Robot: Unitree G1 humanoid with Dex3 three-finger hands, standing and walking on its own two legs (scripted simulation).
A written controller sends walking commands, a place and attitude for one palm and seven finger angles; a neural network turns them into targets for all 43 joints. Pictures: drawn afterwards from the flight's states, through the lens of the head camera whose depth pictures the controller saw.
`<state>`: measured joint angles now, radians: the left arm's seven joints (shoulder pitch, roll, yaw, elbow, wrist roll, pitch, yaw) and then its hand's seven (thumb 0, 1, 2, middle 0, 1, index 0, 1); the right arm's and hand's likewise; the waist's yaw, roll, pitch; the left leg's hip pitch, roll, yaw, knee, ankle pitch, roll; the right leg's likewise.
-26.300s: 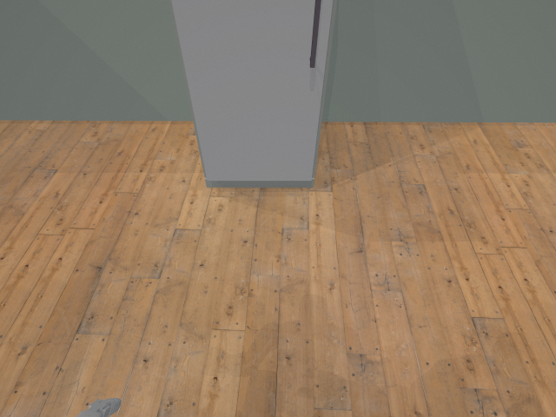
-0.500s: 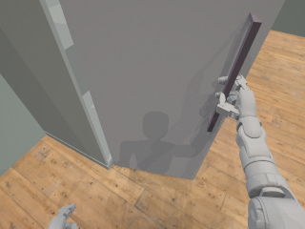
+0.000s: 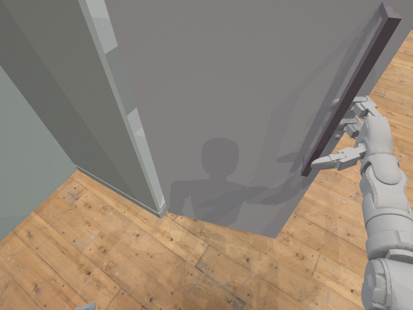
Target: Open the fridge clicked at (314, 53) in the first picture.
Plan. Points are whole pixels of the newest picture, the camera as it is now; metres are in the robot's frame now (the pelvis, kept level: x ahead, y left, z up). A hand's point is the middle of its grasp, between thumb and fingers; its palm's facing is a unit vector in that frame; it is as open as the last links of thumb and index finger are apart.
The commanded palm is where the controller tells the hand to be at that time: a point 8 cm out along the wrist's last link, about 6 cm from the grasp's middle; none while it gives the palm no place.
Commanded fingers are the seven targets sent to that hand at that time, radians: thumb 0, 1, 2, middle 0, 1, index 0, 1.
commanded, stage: loosen the grip on the handle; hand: right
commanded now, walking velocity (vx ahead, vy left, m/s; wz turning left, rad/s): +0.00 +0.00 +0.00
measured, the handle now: (334, 112) +0.49 -0.19 +0.13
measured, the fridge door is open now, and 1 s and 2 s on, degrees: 74 73 73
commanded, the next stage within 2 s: slip the hand off the handle in 0.06 s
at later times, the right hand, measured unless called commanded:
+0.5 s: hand (376, 144) +0.42 -0.26 +0.12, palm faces +0.07 +0.98 -0.17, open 14.6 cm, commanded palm +0.40 -0.30 +0.12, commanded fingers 0.00 0.55 -0.20 0.25 1.15 0.25 1.15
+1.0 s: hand (377, 165) +0.38 -0.25 +0.11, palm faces +0.01 +0.99 -0.14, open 14.7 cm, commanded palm +0.34 -0.30 +0.12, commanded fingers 0.00 0.55 -0.20 0.25 1.15 0.25 1.15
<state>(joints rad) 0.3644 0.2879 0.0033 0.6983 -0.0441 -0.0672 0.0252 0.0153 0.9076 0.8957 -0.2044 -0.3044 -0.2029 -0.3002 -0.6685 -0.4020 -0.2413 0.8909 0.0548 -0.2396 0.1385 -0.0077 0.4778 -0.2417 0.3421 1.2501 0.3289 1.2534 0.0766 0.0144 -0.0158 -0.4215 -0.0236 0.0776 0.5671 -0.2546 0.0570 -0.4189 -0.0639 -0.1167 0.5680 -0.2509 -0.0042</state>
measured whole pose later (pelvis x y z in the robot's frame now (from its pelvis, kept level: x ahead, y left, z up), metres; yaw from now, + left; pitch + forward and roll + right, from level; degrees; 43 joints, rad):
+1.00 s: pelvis +0.01 -0.04 +0.00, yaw -1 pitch +5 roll +1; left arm 0.36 0.27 -0.02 0.62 -0.04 -0.09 0.01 0.02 0.91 0.90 -0.21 -0.30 -0.20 -0.30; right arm -0.36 -0.36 -0.23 0.54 0.14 -0.17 0.24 -0.02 0.55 -0.20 0.25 1.15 0.26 1.15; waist 0.02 -0.02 -0.08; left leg -0.39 0.01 0.07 0.60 -0.29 0.00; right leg -0.41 -0.03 -0.12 0.63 -0.32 -0.05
